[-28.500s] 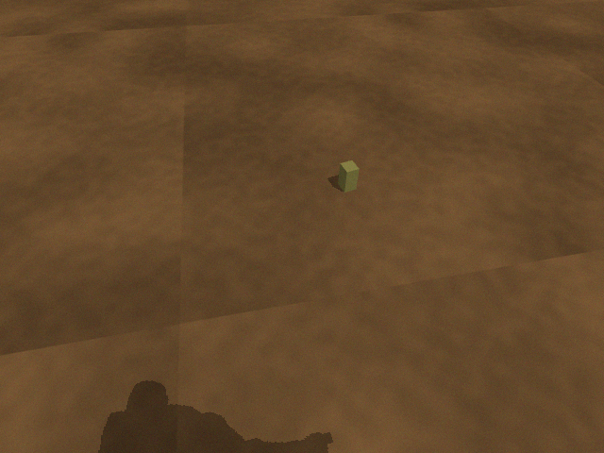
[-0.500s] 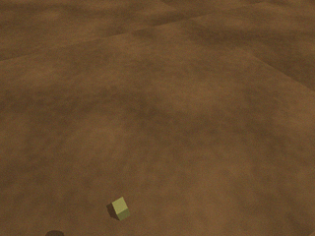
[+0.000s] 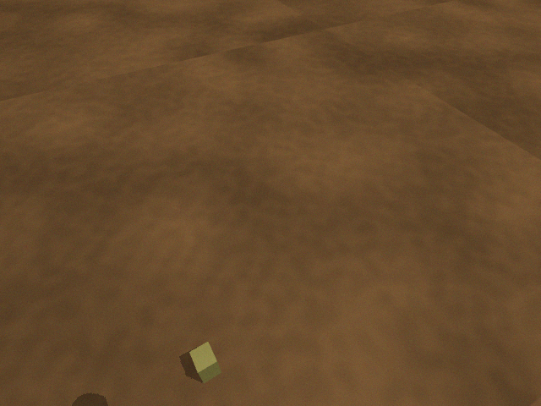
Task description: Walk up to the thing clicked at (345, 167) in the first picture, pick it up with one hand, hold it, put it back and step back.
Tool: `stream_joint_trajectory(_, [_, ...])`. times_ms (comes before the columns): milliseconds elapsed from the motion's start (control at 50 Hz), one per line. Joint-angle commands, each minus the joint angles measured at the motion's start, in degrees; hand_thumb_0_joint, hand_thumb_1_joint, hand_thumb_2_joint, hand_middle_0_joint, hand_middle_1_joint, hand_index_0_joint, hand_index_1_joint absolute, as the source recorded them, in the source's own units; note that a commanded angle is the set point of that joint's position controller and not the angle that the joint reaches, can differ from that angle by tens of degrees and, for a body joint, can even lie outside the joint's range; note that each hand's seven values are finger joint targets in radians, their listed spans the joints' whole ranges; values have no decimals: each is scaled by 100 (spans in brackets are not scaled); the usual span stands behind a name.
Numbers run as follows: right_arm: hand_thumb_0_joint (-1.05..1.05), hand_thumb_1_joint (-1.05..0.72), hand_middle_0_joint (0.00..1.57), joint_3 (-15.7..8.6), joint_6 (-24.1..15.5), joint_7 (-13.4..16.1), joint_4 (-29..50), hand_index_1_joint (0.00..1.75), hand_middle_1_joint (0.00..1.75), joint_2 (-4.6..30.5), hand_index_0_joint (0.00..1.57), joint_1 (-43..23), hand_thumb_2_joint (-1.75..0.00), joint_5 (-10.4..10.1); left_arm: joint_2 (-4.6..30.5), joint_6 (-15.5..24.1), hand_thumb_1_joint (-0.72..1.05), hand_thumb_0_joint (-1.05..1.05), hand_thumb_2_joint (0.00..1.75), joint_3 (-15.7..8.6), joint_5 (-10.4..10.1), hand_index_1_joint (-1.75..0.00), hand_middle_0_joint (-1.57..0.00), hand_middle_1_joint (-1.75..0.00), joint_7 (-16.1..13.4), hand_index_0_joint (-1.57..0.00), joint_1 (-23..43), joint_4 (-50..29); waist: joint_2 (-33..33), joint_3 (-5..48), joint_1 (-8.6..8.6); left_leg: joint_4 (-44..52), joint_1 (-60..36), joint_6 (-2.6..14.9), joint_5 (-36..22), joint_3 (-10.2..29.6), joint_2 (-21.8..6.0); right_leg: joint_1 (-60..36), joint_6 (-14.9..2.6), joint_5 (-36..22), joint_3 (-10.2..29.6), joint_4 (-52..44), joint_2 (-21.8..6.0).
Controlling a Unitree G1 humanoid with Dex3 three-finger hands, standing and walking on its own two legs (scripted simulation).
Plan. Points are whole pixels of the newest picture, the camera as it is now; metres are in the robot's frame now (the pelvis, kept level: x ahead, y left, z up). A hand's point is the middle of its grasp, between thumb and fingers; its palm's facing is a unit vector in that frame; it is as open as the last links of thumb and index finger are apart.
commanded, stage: step back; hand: left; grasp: from the side
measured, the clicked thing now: (206, 362) +0.39 +0.23 -0.72
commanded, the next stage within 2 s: none
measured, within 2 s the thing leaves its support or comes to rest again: neither
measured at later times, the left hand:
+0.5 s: hand out of the picture +0.06 +0.29 -0.18, palm faces -0.03 -0.92 -0.38, open 7.4 cm
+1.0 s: hand out of the picture -0.05 +0.32 -0.16, palm faces -0.08 -0.91 -0.41, open 7.4 cm
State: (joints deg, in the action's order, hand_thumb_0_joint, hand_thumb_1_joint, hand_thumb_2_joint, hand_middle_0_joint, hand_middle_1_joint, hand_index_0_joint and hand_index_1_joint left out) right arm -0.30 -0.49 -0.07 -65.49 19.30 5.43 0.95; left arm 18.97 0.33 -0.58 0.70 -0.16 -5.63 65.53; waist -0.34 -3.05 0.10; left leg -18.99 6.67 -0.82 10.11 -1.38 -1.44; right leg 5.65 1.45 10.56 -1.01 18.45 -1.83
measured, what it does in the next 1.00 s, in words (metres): walks backwards: left foot, then right foot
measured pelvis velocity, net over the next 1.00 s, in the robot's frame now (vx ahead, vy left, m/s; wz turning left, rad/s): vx -0.16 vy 0.06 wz -0.05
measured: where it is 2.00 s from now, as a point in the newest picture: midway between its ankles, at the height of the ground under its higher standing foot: outside the picture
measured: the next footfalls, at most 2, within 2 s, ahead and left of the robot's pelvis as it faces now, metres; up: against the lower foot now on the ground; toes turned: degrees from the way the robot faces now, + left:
left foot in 0.50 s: -0.09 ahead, +0.13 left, +0.00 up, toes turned -1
right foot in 0.90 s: -0.10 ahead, -0.04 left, +0.00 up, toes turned +2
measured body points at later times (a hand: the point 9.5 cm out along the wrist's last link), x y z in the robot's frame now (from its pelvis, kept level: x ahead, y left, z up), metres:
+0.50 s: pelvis -0.08 +0.03 -0.03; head +0.00 +0.05 +0.41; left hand +0.06 +0.34 -0.16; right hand +0.00 -0.30 -0.15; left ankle -0.13 +0.13 -0.75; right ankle -0.01 -0.13 -0.75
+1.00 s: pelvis -0.16 +0.06 -0.02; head -0.10 +0.04 +0.42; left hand -0.04 +0.36 -0.14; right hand -0.06 -0.25 -0.16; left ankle -0.14 +0.14 -0.73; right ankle -0.14 -0.04 -0.75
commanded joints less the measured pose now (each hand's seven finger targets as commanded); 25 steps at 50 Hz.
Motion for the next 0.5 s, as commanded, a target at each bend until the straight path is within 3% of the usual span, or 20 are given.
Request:
stream_joint_trajectory(0, [0, -90, 20, -371, 64, 37, 511, 30, 30, 1433, 20, -190, -90, -101, 1523, 44, 90, 0, 90, -445, -146, -30, -20, -30, -116, -20, 88, -542, 65, 90, -33, -421, 199, 369, -1803, 504, -561, 435, -330, -1768, 406, 429, -497])
stream_joint_trajectory(40, [0, -90, 20, -418, 96, 25, 647, 30, 30, 1469, 20, -112, -90, -117, 1472, 27, 90, 0, 90, -466, -131, -30, -20, -30, -120, -20, 67, -728, -39, 536, -85, -520, 179, 515, -2039, 553, -664, 280, -385, -1681, 353, 787, -418])
stream_joint_trajectory(120, [0, -90, 20, -526, 192, -5, 914, 30, 30, 1583, 20, -213, -90, -101, 1395, -65, 90, 0, 90, -431, -57, -30, -20, -30, -95, -20, 136, -1006, -269, 754, -108, -609, 411, 750, -1401, 691, -741, 510, -438, -876, 365, 1233, -270])
stream_joint_trajectory(180, [0, -90, 20, -558, 250, -29, 1130, 30, 30, 1522, 20, -326, -90, -114, 1466, -87, 90, 0, 90, -456, -16, -30, -20, -30, -86, -20, -72, -1090, -233, 889, -12, -1022, 596, 780, -821, 630, -597, 591, -580, -821, 522, 1276, -399])
stream_joint_trajectory(200, [0, -90, 20, -559, 269, -32, 1172, 30, 30, 1480, 20, -268, -90, -106, 1578, -92, 90, 0, 90, -487, 5, -30, -20, -30, -76, -20, 26, -1170, -10, 857, -48, -1301, 774, 727, -504, 549, -393, 616, -707, -859, 757, 1177, -564])
stream_joint_trajectory(240, [0, -90, 20, -533, 317, -50, 1235, 30, 30, 1304, 20, -215, -90, -114, 1910, -83, 90, 0, 90, -599, 43, -30, -20, -30, -74, -20, 23, -1275, 762, 756, 66, -2531, 877, 359, 650, 146, 327, 903, -1255, -1164, 1602, 331, -1395])
stream_joint_trajectory(260, [0, -90, 20, -536, 367, -59, 1264, 30, 30, 1243, 20, -122, -90, -95, 2091, -69, 90, 0, 90, -652, 101, -30, -20, -30, -98, -20, 198, -1381, 1259, 625, 107, -3547, 1139, 280, 1966, 154, 679, 1084, -1666, -1310, 2096, 11, -1915])
stream_joint_trajectory(280, [0, -90, 20, -535, 411, -65, 1297, 30, 30, 1251, 20, 27, -90, -58, 2164, -40, 90, 0, 90, -697, 172, -30, -20, -30, -110, -20, 254, -1519, 1297, 544, 98, -4148, 1234, 294, 2312, 458, 604, 1336, -1856, -1229, 2236, -1, -2097])
stream_joint_trajectory(300, [0, -90, 20, -556, 422, -86, 1273, 30, 30, 1320, 20, 290, -90, -82, 2121, -45, 90, 0, 90, -711, 190, -30, -20, -30, -130, -20, 491, -1627, 1288, 491, -72, -4294, 1133, 318, 2210, 648, 435, 1545, -1800, -1069, 1997, 58, -2038])
stream_joint_trajectory(320, [0, -90, 20, -568, 402, -96, 1226, 30, 30, 1349, 20, 433, -90, -140, 1946, -59, 90, 0, 90, -676, 167, -30, -20, -30, -131, -20, 690, -1719, 1133, 498, -139, -4389, 1099, 302, 2094, 656, 515, 1537, -1672, -1137, 1546, 239, -1732])
stream_joint_trajectory(340, [0, -90, 20, -583, 377, -82, 1232, 30, 30, 1346, 20, 568, -90, -179, 1862, -63, 90, 0, 90, -644, 193, -30, -20, -30, -152, -20, 774, -1790, 1250, 592, -190, -4281, 1201, 278, 2025, 643, 467, 1322, -1570, -1408, 1421, 431, -1594])
stream_joint_trajectory(380, [0, -90, 20, -551, 326, -48, 1257, 30, 30, 1398, 20, 658, -90, -181, 1745, -93, 90, 0, 90, -630, 200, -30, -20, -30, -175, -20, 624, -1853, 1192, 743, -85, -3465, 1309, 199, 1843, 503, 341, 847, -1368, -1452, 1288, 784, -1397])
stream_joint_trajectory(420, [0, -90, 20, -519, 254, -2, 1333, 30, 30, 1338, 20, 746, -90, -81, 1745, -148, 90, 0, 90, -642, 168, -30, -20, -30, -192, -20, 428, -1941, 1172, 888, -24, -2137, 1439, 226, 1580, 462, 184, 112, -1163, -1762, 1314, 1180, -1363])
stream_joint_trajectory(440, [0, -90, 20, -521, 211, 18, 1289, 30, 30, 1282, 20, 807, -90, -30, 1694, -195, 90, 0, 90, -620, 100, -30, -20, -30, -179, -20, 433, -1927, 1038, 878, -95, -1316, 1229, 222, 1089, 283, 222, 53, -1059, -1810, 1126, 1460, -1216])
stream_joint_trajectory(460, [0, -90, 20, -542, 160, 47, 1290, 30, 30, 1258, 20, 815, -90, 42, 1680, -255, 90, 0, 90, -607, 27, -30, -20, -30, -151, -20, 354, -1950, 818, 790, -156, -296, 870, 193, 62, 131, 237, 187, -898, -1859, 914, 1823, -1012])
stream_joint_trajectory(480, [0, -90, 20, -600, 115, 82, 1323, 30, 30, 1434, 20, 771, -90, 137, 1443, -302, 90, 0, 90, -556, -47, -30, -20, -30, -130, -20, 251, -2005, 92, 746, -64, -188, 408, 167, -1224, 922, -255, 795, -631, -1131, 624, 2484, -523])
